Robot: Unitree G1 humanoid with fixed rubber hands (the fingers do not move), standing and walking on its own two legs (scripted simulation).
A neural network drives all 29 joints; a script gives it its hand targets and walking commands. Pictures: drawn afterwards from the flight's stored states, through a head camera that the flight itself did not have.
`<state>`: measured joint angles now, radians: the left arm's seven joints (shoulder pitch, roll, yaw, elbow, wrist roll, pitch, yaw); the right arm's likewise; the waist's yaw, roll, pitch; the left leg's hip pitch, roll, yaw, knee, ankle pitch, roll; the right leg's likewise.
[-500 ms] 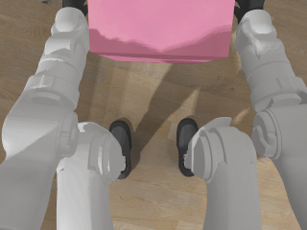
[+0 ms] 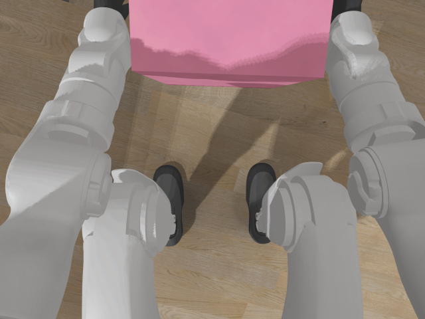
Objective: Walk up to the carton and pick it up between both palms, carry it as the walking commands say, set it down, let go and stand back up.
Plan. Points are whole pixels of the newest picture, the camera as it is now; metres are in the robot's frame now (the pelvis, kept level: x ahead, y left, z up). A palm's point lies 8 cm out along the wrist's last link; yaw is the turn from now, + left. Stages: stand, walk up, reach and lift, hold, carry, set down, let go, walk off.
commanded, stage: reach and lift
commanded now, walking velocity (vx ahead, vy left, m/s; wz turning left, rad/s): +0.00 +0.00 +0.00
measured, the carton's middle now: (224, 30) +0.53 -0.03 -0.24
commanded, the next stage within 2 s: none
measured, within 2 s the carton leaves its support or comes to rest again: leaves its support in 0.40 s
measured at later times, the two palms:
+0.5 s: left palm (110, 2) +0.55 +0.13 -0.16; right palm (353, 7) +0.53 -0.19 -0.16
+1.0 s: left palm out of the picture +0.55 +0.13 -0.09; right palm out of the picture +0.53 -0.20 -0.08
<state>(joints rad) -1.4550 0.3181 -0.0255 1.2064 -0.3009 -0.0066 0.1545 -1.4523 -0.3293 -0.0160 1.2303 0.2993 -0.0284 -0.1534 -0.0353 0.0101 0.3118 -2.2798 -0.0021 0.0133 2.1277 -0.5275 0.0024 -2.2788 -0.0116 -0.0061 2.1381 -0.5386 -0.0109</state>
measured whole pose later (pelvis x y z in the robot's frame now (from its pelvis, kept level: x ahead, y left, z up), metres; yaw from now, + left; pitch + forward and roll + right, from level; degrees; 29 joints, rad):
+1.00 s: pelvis +0.01 +0.00 +0.02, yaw -1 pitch +44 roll +0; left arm -1.23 0.15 0.35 0.80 0.05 0.30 0.09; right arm -1.22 -0.18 -0.38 0.80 -0.05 0.30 -0.06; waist -0.03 0.02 0.03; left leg -2.28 -0.04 -0.01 2.05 -0.54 -0.01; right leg -2.28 0.01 0.00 2.05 -0.54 0.00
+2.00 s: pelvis +0.02 +0.00 +0.12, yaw -1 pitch +44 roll +0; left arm -1.01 0.04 0.43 0.67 0.15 0.39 0.02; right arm -1.00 -0.06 -0.47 0.66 -0.17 0.39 0.00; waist -0.02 0.01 -0.17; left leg -1.98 -0.03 -0.02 1.72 -0.50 -0.01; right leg -1.99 0.02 0.01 1.72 -0.49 0.00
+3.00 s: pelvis +0.05 +0.00 +0.26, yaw -1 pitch +34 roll +0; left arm -0.69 -0.05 0.41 0.59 0.20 0.37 -0.03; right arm -0.68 0.05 -0.45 0.57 -0.20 0.37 0.02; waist -0.01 0.01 -0.23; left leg -1.42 -0.03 -0.03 1.27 -0.44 -0.01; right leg -1.42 0.02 0.01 1.27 -0.44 0.00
